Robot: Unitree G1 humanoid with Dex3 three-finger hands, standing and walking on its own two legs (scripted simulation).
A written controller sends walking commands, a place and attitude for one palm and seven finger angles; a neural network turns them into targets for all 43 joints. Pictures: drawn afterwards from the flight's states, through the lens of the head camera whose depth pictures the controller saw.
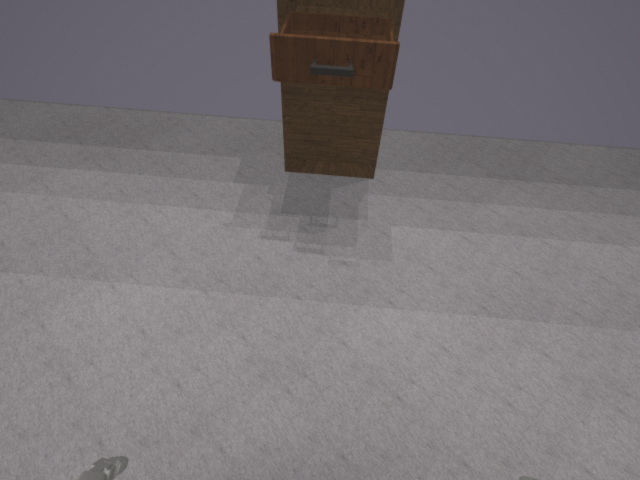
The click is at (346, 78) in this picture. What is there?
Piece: drawer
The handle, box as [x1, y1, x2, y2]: [310, 60, 352, 76]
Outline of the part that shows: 310,67 310,73 352,76 352,63 349,63 348,67 316,65 316,60 313,60 313,63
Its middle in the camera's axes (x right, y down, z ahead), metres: +0.03 -0.53 +1.20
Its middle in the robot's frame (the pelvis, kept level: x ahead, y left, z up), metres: +1.25 +0.02 -0.08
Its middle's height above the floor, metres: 0.69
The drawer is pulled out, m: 0.29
